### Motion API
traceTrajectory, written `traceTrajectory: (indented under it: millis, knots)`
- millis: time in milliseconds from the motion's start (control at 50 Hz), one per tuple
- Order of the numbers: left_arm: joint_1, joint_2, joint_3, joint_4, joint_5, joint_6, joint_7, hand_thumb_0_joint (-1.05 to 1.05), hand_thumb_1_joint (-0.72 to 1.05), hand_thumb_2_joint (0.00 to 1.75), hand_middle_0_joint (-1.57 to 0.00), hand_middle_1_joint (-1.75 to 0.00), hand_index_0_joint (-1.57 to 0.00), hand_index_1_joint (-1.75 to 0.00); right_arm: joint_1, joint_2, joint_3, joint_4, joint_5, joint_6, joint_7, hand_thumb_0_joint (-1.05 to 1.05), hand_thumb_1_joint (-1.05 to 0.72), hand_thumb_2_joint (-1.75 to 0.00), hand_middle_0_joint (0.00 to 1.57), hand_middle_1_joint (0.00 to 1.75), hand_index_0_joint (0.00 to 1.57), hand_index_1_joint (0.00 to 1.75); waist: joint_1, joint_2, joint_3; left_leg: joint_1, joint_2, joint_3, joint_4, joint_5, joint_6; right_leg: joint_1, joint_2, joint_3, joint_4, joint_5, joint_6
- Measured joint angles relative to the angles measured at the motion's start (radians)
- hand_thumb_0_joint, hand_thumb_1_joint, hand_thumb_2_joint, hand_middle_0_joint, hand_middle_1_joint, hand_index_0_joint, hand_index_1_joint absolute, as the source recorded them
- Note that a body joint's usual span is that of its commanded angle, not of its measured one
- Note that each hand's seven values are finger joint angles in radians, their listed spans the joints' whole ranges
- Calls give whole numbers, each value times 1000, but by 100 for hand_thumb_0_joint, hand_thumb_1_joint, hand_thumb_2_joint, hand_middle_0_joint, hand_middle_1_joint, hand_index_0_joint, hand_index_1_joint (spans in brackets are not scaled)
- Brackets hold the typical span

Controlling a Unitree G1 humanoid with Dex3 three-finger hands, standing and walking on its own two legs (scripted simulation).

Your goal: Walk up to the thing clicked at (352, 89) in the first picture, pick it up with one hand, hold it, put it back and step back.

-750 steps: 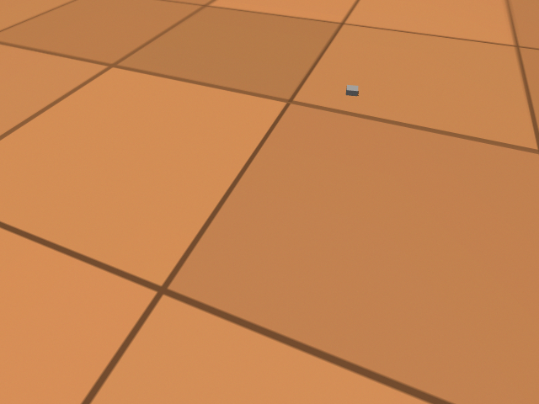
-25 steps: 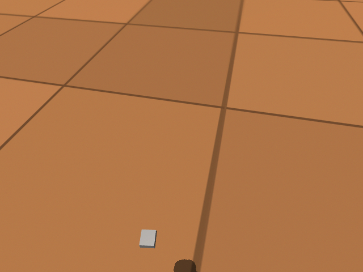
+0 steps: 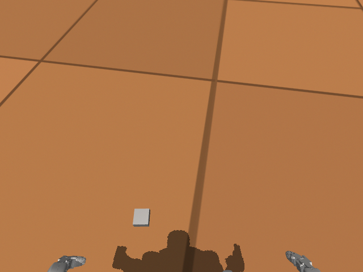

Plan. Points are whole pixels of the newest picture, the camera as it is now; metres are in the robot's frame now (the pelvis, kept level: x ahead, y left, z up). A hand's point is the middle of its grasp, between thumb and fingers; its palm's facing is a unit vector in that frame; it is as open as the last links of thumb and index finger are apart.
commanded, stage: rise first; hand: left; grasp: from above
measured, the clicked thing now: (141, 217) +0.47 +0.22 -0.72
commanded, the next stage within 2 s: none
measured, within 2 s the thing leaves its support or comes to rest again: neither
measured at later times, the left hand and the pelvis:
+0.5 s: hand out of the picture +0.13 +0.26 -0.21, palm faces -0.20 -0.85 -0.48, open 13.3 cm; pelvis -0.01 +0.01 -0.07, yaw +1 degrees
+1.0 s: hand (105, 252) +0.26 +0.29 -0.42, palm faces -0.49 -0.37 -0.79, open 12.9 cm; pelvis -0.08 +0.00 -0.28, yaw +0 degrees
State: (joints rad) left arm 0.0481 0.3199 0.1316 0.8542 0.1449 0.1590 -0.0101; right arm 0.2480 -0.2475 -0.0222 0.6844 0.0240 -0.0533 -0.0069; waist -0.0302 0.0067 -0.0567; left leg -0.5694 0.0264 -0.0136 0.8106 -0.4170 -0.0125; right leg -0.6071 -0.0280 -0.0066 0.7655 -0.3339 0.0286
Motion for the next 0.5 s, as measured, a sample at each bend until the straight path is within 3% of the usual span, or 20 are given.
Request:
traceTrajectory:
  millis: [120, 280, 420, 500]
  knots:
    - [76, -15, 16, -157, 38, 8, 8, 0, -33, 85, -27, -87, -24, -89, -16, 2, -11, -53, -10, -44, -5, 1, -89, -90, 21, 30, 21, 30, 13, -14, -27, -155, -3, -7, 171, -74, 3, -154, -3, -1, 167, -72, 5]
    - [174, -8, -5, -344, 79, 56, 10, 0, -41, 87, -26, -91, -23, -93, -56, 14, -6, -97, -20, -74, -16, 1, -90, -90, 20, 30, 21, 30, 14, -17, -43, -261, -3, -21, 292, -128, 3, -251, -4, -10, 277, -121, 7]
    - [216, -2, -19, -424, 107, 82, 16, 0, -42, 86, -26, -90, -24, -92, -66, 19, 5, -138, -27, -105, -19, 1, -91, -91, 21, 30, 21, 30, 9, -9, -65, -356, -5, -30, 376, -160, 4, -341, -5, -16, 353, -150, 8]
    - [188, 13, -24, -408, 146, 57, 20, 0, -42, 84, -27, -90, -26, -91, -73, 13, 9, -151, -30, -126, -16, 1, -92, -91, 21, 30, 21, 30, 5, -7, -81, -447, -8, -34, 454, -185, 4, -433, -8, -16, 432, -175, 7]
